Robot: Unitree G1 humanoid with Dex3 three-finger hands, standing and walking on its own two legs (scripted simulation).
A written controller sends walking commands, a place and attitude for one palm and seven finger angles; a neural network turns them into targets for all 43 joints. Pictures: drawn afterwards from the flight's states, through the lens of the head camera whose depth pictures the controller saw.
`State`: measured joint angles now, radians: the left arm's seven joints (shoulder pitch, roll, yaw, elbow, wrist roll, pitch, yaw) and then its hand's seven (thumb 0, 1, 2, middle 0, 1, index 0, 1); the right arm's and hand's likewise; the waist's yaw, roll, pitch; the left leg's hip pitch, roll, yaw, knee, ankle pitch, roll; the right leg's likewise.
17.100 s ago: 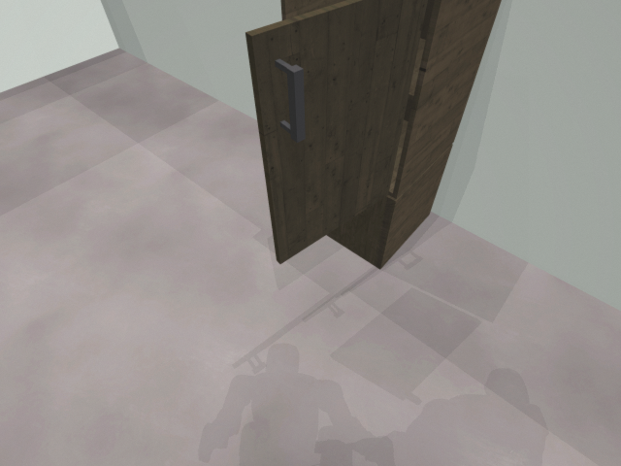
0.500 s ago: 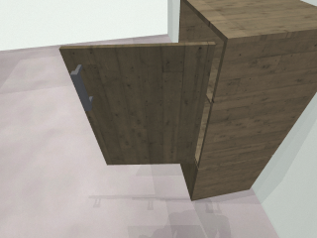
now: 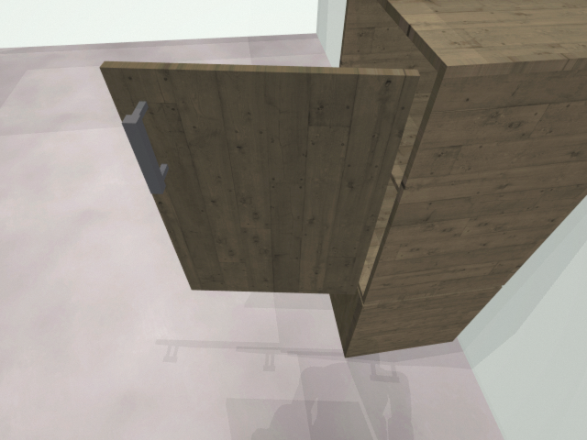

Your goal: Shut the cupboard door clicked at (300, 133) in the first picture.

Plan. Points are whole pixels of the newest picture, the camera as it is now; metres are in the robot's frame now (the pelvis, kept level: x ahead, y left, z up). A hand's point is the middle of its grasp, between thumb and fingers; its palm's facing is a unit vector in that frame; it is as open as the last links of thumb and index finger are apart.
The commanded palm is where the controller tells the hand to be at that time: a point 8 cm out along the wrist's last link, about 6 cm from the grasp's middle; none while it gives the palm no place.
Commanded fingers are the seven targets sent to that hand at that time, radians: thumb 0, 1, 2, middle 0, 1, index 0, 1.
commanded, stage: look again from close up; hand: left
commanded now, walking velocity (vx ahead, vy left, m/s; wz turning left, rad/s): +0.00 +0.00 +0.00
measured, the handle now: (150, 149) +0.48 +0.25 +0.13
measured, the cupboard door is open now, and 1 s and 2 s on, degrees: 80 80 80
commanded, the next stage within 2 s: raise the hand and make a fist in 0.44 s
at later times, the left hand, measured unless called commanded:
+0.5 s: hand out of the picture +0.05 +0.19 -0.17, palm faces +0.01 -0.98 -0.19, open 7.4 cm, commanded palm none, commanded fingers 0.00 0.90 0.90 -0.20 -0.30 -0.20 -0.30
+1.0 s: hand out of the picture +0.13 +0.19 -0.05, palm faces +0.13 -0.99 -0.03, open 6.0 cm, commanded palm +0.15 +0.23 -0.01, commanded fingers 0.00 0.90 0.90 -0.62 -0.76 -0.62 -0.76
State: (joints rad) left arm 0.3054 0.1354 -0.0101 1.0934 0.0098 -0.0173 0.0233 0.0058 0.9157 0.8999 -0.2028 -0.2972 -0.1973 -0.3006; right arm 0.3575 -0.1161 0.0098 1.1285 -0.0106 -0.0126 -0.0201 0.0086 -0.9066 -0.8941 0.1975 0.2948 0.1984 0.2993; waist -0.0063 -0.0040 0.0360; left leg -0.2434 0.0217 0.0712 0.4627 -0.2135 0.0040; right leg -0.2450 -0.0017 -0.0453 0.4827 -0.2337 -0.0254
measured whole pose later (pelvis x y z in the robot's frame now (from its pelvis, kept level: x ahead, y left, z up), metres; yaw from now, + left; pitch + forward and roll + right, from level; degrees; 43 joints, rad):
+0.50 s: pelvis +0.04 +0.01 +0.00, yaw +0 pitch -1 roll +0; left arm 0.26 0.16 -0.01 1.11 0.01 -0.02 0.03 0.00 0.91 0.90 -0.20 -0.30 -0.20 -0.30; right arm 0.23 -0.16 0.00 1.13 -0.01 -0.03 -0.03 0.01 -0.92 -0.89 0.20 0.29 0.20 0.30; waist 0.01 -0.01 0.05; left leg -0.16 0.00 0.08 0.42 -0.25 0.02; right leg -0.16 -0.02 -0.03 0.44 -0.27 0.00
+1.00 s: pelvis -0.01 -0.01 -0.07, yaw +3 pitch +9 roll +0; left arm 0.57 0.20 0.13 0.04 -0.24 -0.45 -0.26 0.01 0.90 0.90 -0.46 -0.57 -0.45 -0.57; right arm 0.16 -0.27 -0.07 0.49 0.02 -0.26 -0.02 0.01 -0.90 -0.89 0.20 0.30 0.20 0.30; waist 0.05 -0.03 -0.07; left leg -0.73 0.03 0.00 1.03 -0.45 -0.01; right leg -0.70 -0.02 -0.11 1.03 -0.49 -0.05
